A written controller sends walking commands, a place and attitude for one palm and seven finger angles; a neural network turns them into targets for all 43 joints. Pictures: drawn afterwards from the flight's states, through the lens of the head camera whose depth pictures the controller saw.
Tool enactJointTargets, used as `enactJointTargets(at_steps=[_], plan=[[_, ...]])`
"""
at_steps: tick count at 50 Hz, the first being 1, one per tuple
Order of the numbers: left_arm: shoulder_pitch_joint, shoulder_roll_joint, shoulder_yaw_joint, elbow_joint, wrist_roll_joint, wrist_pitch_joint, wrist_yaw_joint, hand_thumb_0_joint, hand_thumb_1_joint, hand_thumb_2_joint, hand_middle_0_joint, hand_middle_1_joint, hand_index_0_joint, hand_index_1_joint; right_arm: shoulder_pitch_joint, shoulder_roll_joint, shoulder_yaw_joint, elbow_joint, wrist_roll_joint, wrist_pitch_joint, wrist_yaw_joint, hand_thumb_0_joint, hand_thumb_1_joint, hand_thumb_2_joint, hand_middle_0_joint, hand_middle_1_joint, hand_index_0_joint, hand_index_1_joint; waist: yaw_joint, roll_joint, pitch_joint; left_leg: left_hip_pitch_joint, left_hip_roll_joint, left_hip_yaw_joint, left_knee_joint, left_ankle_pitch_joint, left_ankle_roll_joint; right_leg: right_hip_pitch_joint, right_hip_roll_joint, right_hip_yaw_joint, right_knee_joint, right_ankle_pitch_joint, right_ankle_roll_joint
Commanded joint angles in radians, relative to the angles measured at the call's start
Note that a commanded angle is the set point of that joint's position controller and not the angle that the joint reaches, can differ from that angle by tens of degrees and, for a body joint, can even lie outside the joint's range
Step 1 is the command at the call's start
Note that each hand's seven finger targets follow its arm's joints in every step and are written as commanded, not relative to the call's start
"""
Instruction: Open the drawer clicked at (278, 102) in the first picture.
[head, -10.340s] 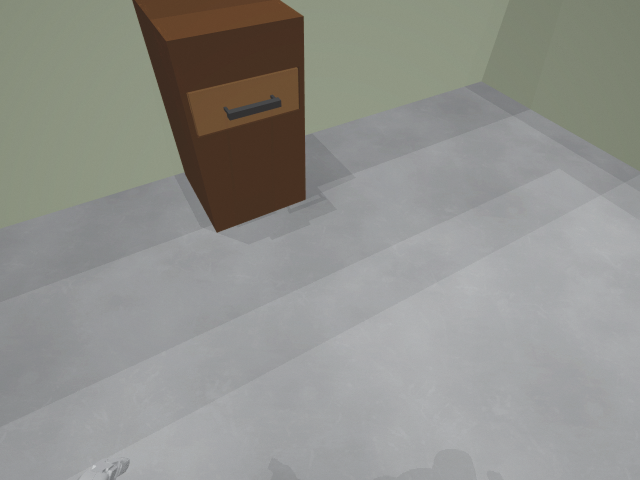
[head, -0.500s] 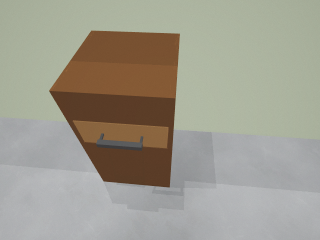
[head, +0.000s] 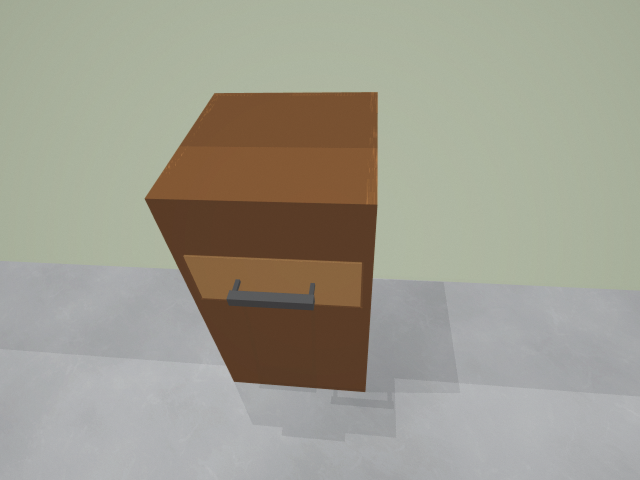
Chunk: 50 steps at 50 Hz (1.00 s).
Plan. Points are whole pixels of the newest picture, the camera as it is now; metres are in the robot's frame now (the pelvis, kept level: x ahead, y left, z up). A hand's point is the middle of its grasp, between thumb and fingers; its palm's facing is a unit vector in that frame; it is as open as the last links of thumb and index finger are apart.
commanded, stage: come to a stop and stand still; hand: left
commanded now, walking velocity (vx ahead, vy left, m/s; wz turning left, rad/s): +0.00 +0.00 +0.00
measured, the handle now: (272, 292) +0.54 +0.16 -0.21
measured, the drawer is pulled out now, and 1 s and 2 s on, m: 0.00 0.00 0.00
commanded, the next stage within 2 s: look again from close up in 0.06 s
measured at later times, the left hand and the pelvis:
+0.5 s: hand out of the picture +0.04 +0.15 -0.16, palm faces +0.03 -0.98 -0.19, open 7.3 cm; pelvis +0.04 -0.01 +0.01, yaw +1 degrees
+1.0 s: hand out of the picture +0.08 +0.16 -0.17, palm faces +0.03 -0.98 -0.22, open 7.3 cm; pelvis +0.06 -0.02 +0.01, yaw +0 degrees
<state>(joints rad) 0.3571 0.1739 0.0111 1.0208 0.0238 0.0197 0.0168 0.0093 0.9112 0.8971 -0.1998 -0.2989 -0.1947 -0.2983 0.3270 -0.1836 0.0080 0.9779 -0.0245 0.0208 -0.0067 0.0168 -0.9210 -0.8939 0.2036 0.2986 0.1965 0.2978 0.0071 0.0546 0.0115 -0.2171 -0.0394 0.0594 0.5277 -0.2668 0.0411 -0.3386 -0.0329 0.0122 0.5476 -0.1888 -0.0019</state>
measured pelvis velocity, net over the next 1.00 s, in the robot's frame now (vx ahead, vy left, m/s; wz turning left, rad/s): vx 0.06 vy -0.02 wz -0.01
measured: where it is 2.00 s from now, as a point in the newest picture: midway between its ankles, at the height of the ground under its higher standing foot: outside the picture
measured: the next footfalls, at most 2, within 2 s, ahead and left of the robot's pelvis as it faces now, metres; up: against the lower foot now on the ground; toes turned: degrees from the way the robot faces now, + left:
none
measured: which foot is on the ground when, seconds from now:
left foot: down 0.00-1.00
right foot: down 0.00-1.00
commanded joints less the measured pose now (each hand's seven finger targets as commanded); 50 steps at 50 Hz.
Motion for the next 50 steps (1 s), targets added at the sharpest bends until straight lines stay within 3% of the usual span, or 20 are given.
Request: enactJointTargets(at_steps=[1, 3, 7, 13, 20, 22, 30, 40, 43, 46, 50], plan=[[0.000, 0.094, 0.008, -0.046, -0.006, -0.034, 0.006, 0.000, 0.900, 0.900, -0.200, -0.300, -0.200, -0.300, 0.046, -0.111, -0.023, -0.036, 0.001, -0.027, -0.005, 0.000, -0.900, -0.900, 0.200, 0.300, 0.200, 0.300, -0.021, -0.138, 0.093, -0.132, 0.102, -0.149, -0.196, -0.248, 0.018, -0.008, -0.043, 0.129, -0.170, -0.294, -0.042], [-0.007, 0.095, 0.008, -0.040, -0.007, -0.037, 0.006, 0.000, 0.900, 0.900, -0.200, -0.300, -0.200, -0.300, 0.062, -0.101, -0.020, -0.018, 0.002, -0.031, -0.005, 0.000, -0.900, -0.900, 0.200, 0.300, 0.200, 0.300, -0.030, -0.122, 0.079, -0.104, 0.101, -0.151, -0.197, -0.221, 0.017, -0.017, -0.043, 0.131, -0.174, -0.289, -0.044], [0.010, 0.082, 0.004, -0.017, -0.009, -0.044, 0.006, 0.000, 0.900, 0.900, -0.200, -0.300, -0.200, -0.300, 0.049, -0.093, -0.013, 0.002, 0.006, -0.040, -0.007, 0.000, -0.900, -0.900, 0.200, 0.300, 0.200, 0.300, -0.020, -0.110, 0.058, -0.096, 0.103, -0.143, -0.198, -0.176, 0.014, 0.021, -0.048, 0.137, -0.180, -0.238, -0.042], [0.012, 0.075, 0.001, 0.015, -0.008, -0.046, 0.009, 0.000, 0.900, 0.900, -0.200, -0.300, -0.200, -0.300, 0.054, -0.076, -0.008, 0.040, 0.007, -0.047, -0.011, 0.000, -0.900, -0.900, 0.200, 0.300, 0.200, 0.300, -0.013, -0.047, 0.081, -0.113, 0.114, -0.153, -0.234, -0.172, 0.009, 0.058, -0.043, 0.123, -0.174, -0.181, -0.043], [0.011, 0.058, -0.006, 0.049, -0.014, -0.053, 0.011, 0.000, 0.900, 0.900, -0.200, -0.300, -0.200, -0.300, 0.068, -0.056, 0.003, 0.081, 0.010, -0.055, -0.019, 0.000, -0.900, -0.900, 0.200, 0.300, 0.200, 0.300, -0.009, -0.043, 0.086, -0.085, 0.114, -0.126, -0.216, -0.048, -0.001, 0.103, -0.055, 0.111, -0.178, -0.062, -0.046], [0.007, 0.059, -0.007, 0.056, -0.016, -0.056, 0.012, 0.000, 0.900, 0.900, -0.200, -0.300, -0.200, -0.300, 0.078, -0.054, 0.005, 0.090, 0.011, -0.057, -0.020, 0.000, -0.900, -0.900, 0.200, 0.300, 0.200, 0.300, -0.012, -0.068, 0.066, -0.064, 0.114, -0.117, -0.204, 0.001, -0.003, 0.127, -0.058, 0.110, -0.175, -0.012, -0.048], [-0.005, 0.060, -0.007, 0.066, -0.019, -0.062, 0.016, 0.000, 0.900, 0.900, -0.200, -0.300, -0.200, -0.300, 0.082, -0.051, 0.005, 0.120, 0.011, -0.066, -0.027, 0.000, -0.900, -0.900, 0.200, 0.300, 0.200, 0.300, -0.012, -0.074, 0.002, 0.000, 0.127, -0.107, -0.183, 0.164, -0.009, 0.209, -0.066, 0.081, -0.133, 0.224, -0.048], [-0.013, 0.058, -0.005, 0.069, -0.018, -0.054, 0.020, 0.000, 0.900, 0.900, -0.200, -0.300, -0.200, -0.300, 0.067, -0.046, 0.004, 0.133, 0.011, -0.061, -0.034, 0.000, -0.900, -0.900, 0.200, 0.300, 0.200, 0.300, -0.011, -0.044, 0.049, 0.030, 0.137, -0.100, -0.195, 0.213, -0.012, 0.196, -0.061, 0.071, -0.136, 0.241, -0.049], [-0.040, 0.080, 0.007, 0.046, -0.017, -0.041, 0.023, 0.000, 0.900, 0.900, -0.200, -0.300, -0.200, -0.300, 0.050, -0.049, -0.007, 0.119, 0.015, -0.052, -0.042, 0.000, -0.900, -0.900, 0.200, 0.300, 0.200, 0.300, -0.013, -0.035, 0.055, 0.053, 0.152, -0.095, -0.176, 0.332, -0.016, 0.164, -0.062, 0.085, -0.100, 0.337, -0.049], [-0.054, 0.100, 0.025, 0.016, -0.013, -0.026, 0.025, 0.000, 0.900, 0.900, -0.200, -0.300, -0.200, -0.300, 0.034, -0.070, -0.023, 0.097, 0.015, -0.040, -0.049, 0.000, -0.900, -0.900, 0.200, 0.300, 0.200, 0.300, -0.012, -0.041, 0.028, 0.078, 0.166, -0.077, -0.127, 0.406, -0.015, 0.138, -0.063, 0.095, -0.050, 0.396, -0.048], [-0.063, 0.110, 0.037, -0.015, -0.009, -0.015, 0.024, 0.000, 0.900, 0.900, -0.200, -0.300, -0.200, -0.300, 0.011, -0.085, -0.040, 0.062, 0.013, -0.027, -0.048, 0.000, -0.900, -0.900, 0.200, 0.300, 0.200, 0.300, -0.010, -0.046, -0.016, 0.066, 0.169, -0.076, -0.091, 0.396, -0.009, 0.134, -0.060, 0.097, -0.007, 0.389, -0.049]])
